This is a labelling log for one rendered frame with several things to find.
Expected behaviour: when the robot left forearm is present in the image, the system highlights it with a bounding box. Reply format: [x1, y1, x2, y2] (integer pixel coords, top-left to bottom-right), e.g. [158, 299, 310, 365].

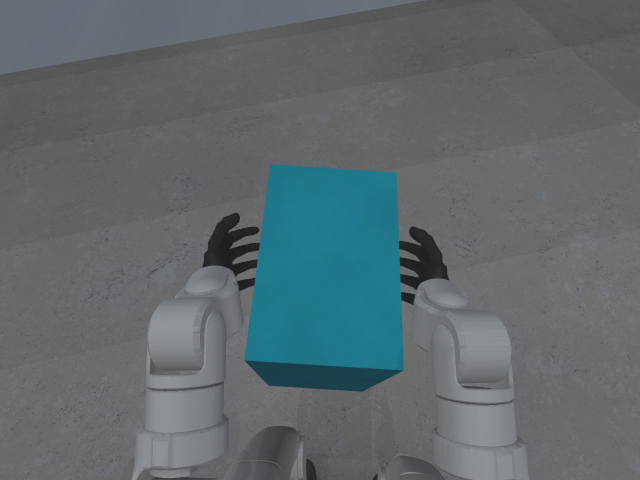
[131, 265, 244, 480]

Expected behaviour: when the robot right hand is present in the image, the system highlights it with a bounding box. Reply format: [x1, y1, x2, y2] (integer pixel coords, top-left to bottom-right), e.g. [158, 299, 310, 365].
[399, 227, 449, 305]

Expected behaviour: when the robot thigh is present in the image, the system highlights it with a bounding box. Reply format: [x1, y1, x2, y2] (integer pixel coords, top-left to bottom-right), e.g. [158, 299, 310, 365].
[223, 426, 307, 480]
[377, 456, 446, 480]

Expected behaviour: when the left robot thigh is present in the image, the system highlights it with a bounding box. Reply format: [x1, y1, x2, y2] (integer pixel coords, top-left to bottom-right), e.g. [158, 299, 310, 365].
[223, 426, 307, 480]

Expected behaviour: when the robot right forearm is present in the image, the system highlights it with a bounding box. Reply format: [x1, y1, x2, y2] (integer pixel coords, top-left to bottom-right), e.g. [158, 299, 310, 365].
[410, 278, 530, 480]

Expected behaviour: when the robot left hand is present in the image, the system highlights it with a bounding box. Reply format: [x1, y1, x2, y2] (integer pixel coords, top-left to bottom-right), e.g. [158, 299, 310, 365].
[202, 213, 260, 291]

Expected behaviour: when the right robot thigh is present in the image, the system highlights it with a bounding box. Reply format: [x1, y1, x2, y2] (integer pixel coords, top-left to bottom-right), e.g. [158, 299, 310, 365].
[377, 456, 446, 480]

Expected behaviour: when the carton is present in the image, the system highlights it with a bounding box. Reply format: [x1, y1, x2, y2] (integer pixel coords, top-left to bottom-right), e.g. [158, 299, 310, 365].
[244, 164, 404, 392]

